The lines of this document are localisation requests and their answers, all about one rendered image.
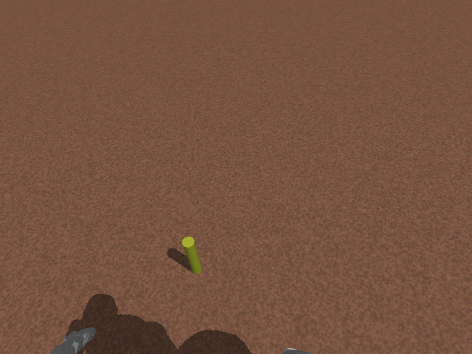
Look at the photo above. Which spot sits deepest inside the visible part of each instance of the left robot hand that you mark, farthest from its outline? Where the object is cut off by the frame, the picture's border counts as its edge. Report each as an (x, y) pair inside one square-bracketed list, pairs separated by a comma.
[(74, 342)]

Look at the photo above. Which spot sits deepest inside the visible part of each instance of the can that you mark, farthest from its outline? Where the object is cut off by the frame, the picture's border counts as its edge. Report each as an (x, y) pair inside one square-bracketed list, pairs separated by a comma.
[(192, 254)]

